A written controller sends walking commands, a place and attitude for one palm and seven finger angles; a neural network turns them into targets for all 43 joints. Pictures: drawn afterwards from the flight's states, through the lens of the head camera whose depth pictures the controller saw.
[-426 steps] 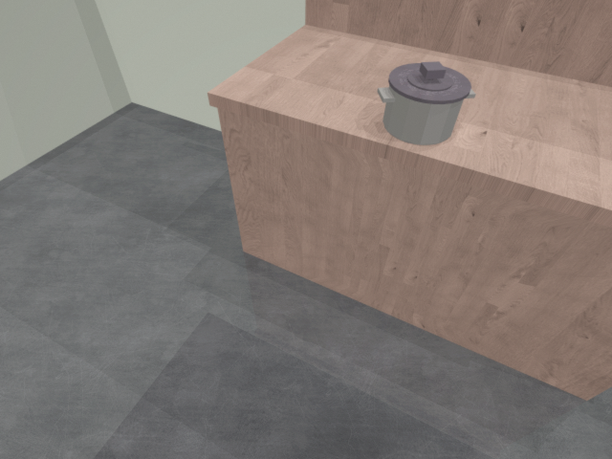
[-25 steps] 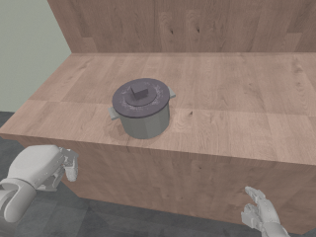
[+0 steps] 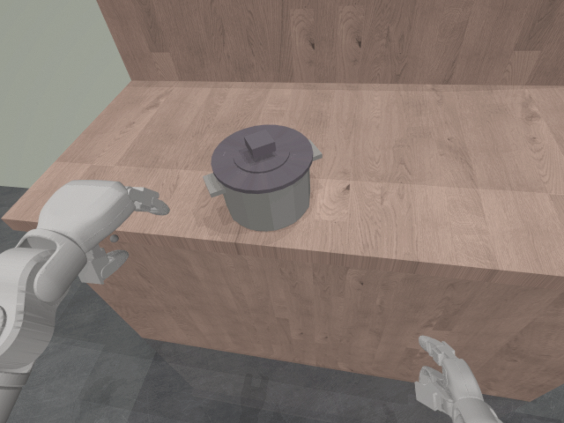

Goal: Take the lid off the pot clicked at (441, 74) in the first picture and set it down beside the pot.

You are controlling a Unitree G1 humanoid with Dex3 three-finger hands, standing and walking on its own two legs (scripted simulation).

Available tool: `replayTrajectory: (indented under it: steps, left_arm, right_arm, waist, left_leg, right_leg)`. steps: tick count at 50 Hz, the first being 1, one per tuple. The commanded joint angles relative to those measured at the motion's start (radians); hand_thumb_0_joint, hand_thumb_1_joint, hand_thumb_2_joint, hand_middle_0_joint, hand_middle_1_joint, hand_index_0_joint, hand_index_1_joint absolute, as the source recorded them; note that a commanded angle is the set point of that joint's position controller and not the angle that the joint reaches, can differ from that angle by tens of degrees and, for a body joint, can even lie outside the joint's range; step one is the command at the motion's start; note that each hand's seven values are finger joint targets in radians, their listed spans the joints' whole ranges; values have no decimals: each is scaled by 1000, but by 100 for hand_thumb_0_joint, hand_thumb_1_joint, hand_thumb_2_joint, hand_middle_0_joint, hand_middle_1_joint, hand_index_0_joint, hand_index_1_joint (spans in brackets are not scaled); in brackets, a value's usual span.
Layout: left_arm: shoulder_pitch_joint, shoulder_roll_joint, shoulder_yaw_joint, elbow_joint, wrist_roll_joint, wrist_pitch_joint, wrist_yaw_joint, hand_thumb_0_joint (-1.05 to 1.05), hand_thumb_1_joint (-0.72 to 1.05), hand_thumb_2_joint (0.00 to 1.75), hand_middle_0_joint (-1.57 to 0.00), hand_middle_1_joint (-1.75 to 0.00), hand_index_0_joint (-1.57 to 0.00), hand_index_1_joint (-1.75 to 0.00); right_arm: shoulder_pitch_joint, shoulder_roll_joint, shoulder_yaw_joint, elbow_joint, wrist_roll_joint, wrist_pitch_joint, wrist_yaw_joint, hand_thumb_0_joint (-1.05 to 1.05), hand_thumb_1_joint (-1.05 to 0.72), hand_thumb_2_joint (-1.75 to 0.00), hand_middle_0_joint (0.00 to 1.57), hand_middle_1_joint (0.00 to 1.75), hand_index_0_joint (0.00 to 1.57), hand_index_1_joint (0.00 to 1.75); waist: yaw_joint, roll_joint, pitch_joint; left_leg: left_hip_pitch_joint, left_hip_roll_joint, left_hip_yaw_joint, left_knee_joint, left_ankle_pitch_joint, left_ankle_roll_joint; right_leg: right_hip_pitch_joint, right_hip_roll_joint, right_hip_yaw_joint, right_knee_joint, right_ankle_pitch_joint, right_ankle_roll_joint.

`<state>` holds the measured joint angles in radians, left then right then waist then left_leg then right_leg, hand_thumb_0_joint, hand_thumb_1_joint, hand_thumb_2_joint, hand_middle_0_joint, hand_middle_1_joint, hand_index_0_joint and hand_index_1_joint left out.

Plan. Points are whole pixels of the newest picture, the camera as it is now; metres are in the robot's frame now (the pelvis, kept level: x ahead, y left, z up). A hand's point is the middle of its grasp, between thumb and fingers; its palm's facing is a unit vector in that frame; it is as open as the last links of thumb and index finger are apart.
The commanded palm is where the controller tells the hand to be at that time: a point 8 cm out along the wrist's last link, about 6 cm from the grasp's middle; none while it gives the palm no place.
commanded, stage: reach forward and open the fingers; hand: left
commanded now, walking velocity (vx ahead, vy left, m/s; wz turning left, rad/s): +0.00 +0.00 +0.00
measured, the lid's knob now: (259, 143) +0.53 +0.11 +0.11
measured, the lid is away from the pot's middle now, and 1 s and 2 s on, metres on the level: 0.00 0.00 0.00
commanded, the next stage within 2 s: move the open hand above the knob in 0.16 s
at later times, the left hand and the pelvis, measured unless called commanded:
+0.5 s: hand (146, 199) +0.33 +0.21 +0.18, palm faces -0.10 -0.01 -0.99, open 9.9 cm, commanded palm +0.30 +0.21 +0.24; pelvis +0.00 -0.01 +0.00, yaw +0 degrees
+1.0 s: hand (193, 165) +0.40 +0.17 +0.18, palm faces -0.17 -0.03 -0.98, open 9.9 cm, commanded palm +0.38 +0.17 +0.24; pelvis +0.02 -0.02 +0.00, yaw +0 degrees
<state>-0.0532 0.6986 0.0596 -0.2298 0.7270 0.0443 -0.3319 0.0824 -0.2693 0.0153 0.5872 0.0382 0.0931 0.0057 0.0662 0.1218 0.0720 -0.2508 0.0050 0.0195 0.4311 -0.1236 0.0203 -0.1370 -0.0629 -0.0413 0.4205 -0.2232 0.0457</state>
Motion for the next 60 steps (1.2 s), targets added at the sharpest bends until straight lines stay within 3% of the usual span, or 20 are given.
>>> replayTrajectory:
  steps: [1, 4, 13, 15, 16, 19, 20, 26, 29, 30, 33, 39, 41, 44, 45, 46, 50, 53, 55, 60]
  left_arm:
    - [-332, 261, 168, -140, 5, 10, 19, 0, -29, 146, -85, -8, -85, -8]
    - [-340, 252, 169, -131, 7, 18, 11, 0, -29, 147, -85, -8, -85, -8]
    - [-507, 280, 143, -60, 17, 33, -31, 0, -30, 150, -86, -8, -86, -8]
    - [-526, 244, 110, -22, 18, 47, -41, 0, -30, 150, -86, -8, -86, -8]
    - [-549, 226, 90, 0, 16, 52, -44, 0, -30, 150, -86, -8, -86, -8]
    - [-557, 224, 93, -65, 19, 56, -44, 0, -30, 150, -86, -8, -86, -8]
    - [-595, 245, 93, -56, 34, 57, -52, 0, -30, 150, -86, -8, -86, -8]
    - [-641, 233, 82, 47, 41, 91, -67, 0, -30, 150, -86, -8, -86, -8]
    - [-645, 185, 48, 1, 31, 94, -72, 0, -30, 150, -86, -8, -86, -8]
    - [-678, 208, 50, -9, 44, 93, -77, 0, -30, 150, -86, -8, -86, -8]
    - [-730, 214, 45, 81, 54, 111, -82, 0, -30, 150, -86, -8, -86, -8]
    - [-792, 186, 15, 77, 55, 120, -91, 0, -30, 150, -86, -8, -86, -8]
    - [-825, 206, 19, 143, 75, 130, -99, 0, -30, 150, -86, -8, -86, -8]
    - [-839, 152, -19, 150, 66, 141, -104, 0, -30, 150, -86, -8, -86, -8]
    - [-857, 177, -7, 155, 81, 144, -106, 0, -30, 150, -86, -8, -86, -8]
    - [-872, 158, -29, 162, 81, 148, -110, 0, -30, 150, -86, -8, -86, -8]
    - [-915, 132, -55, 151, 92, 158, -110, 0, -30, 150, -86, -8, -86, -8]
    - [-971, 155, -44, 230, 102, 171, -104, 0, -30, 150, -86, -8, -86, -8]
    - [-992, 131, -65, 190, 105, 170, -101, 0, -30, 150, -86, -8, -86, -8]
    - [-1023, 82, -104, 245, 112, 189, -101, 0, -30, 150, -86, -8, -86, -8]
  right_arm:
    - [-176, -116, -38, -178, 2, -59, -11, 0, -90, -90, 20, 30, 20, 30]
    - [-184, -115, -36, -189, 5, -66, -10, 0, -90, -90, 20, 30, 20, 30]
    - [-180, -120, -32, -179, 5, -62, -23, 0, -90, -90, 20, 30, 20, 30]
    - [-173, -120, -27, -174, 9, -62, -17, 0, -90, -90, 20, 30, 20, 30]
    - [-173, -122, -30, -175, 12, -59, -19, 0, -90, -90, 20, 30, 20, 30]
    - [-184, -120, -33, -195, 14, -68, -12, 0, -90, -90, 20, 30, 20, 30]
    - [-173, -119, -29, -180, 7, -63, -12, 0, -90, -90, 20, 30, 20, 30]
    - [-165, -126, -31, -177, 11, -37, -5, 0, -90, -90, 20, 30, 20, 30]
    - [-182, -121, -33, -195, 16, -41, 4, 0, -90, -90, 20, 30, 20, 30]
    - [-167, -119, -32, -186, 13, -41, 3, 0, -90, -90, 20, 30, 20, 30]
    - [-162, -128, -34, -172, 14, -26, -4, 0, -90, -90, 20, 30, 20, 30]
    - [-157, -127, -40, -180, 19, -26, 2, 0, -90, -90, 20, 30, 20, 30]
    - [-146, -128, -39, -164, 15, -16, 1, 0, -90, -90, 20, 30, 20, 30]
    - [-147, -131, -42, -169, 21, -11, 8, 0, -90, -90, 20, 30, 20, 30]
    - [-135, -127, -38, -163, 19, -8, 9, 0, -90, -90, 20, 30, 20, 30]
    - [-145, -127, -39, -168, 19, -4, 10, 0, -90, -90, 20, 30, 20, 30]
    - [-137, -121, -38, -166, 21, -2, 18, 0, -90, -90, 20, 30, 20, 30]
    - [-126, -131, -41, -152, 23, 7, 13, 0, -90, -90, 20, 30, 20, 30]
    - [-129, -121, -37, -159, 23, 2, 19, 0, -90, -90, 20, 30, 20, 30]
    - [-115, -120, -39, -150, 25, 5, 27, 0, -90, -90, 20, 30, 20, 30]
  waist:
    - [2, -32, -248]
    - [-4, -2, -247]
    - [-2, -33, -253]
    - [-11, -44, -270]
    - [-16, -65, -224]
    - [-12, -16, -299]
    - [-8, -46, -347]
    - [-13, -114, -272]
    - [-19, -59, -310]
    - [-12, -70, -366]
    - [-24, -122, -286]
    - [-31, -70, -357]
    - [-29, -111, -346]
    - [-41, -93, -345]
    - [-29, -107, -377]
    - [-35, -114, -346]
    - [-36, -98, -402]
    - [-41, -131, -353]
    - [-38, -94, -417]
    - [-47, -121, -424]
  left_leg:
    - [168, -15, -49, -86, -71, 4]
    - [172, -21, -53, -72, -72, 5]
    - [159, -30, -39, -77, -93, 6]
    - [168, -32, -36, -75, -68, 5]
    - [153, -30, -33, -73, -83, 5]
    - [194, -39, -34, -40, -26, 13]
    - [202, -42, -28, -49, 6, 10]
    - [153, -43, -13, -44, 6, 12]
    - [184, -49, -17, -19, 29, 17]
    - [200, -51, -10, -28, 60, 16]
    - [162, -50, -6, -31, 29, 17]
    - [208, -58, -15, 1, 76, 26]
    - [188, -56, -4, -11, 86, 23]
    - [196, -59, -6, 7, 100, 28]
    - [198, -59, -3, -3, 131, 24]
    - [188, -58, -2, -3, 118, 25]
    - [215, -58, -7, 4, 163, 24]
    - [183, -54, -4, -4, 113, 24]
    - [213, -56, -7, 4, 164, 24]
    - [214, -57, -7, 19, 194, 25]
  right_leg:
    - [-58, 77, -23, -71, -27, -56]
    - [-68, 89, -19, -59, -26, -63]
    - [-75, 78, -20, -65, -47, -57]
    - [-69, 84, -27, -58, -27, -59]
    - [-89, 83, -28, -66, -34, -56]
    - [-65, 87, -15, -43, 20, -66]
    - [-35, 81, -20, -41, 43, -62]
    - [-53, 77, -22, -47, 73, -57]
    - [-51, 82, -16, -26, 102, -64]
    - [-18, 75, -17, -24, 124, -61]
    - [-52, 74, -18, -37, 119, -55]
    - [-38, 79, -13, -10, 169, -65]
    - [-30, 73, -14, -16, 186, -60]
    - [-43, 76, -15, -6, 214, -65]
    - [-17, 74, -17, 0, 229, -64]
    - [-33, 75, -18, -5, 227, -63]
    - [-20, 76, -22, 14, 250, -68]
    - [-48, 76, -23, 5, 216, -66]
    - [-23, 76, -21, 21, 245, -71]
    - [-36, 78, -26, 30, 275, -71]
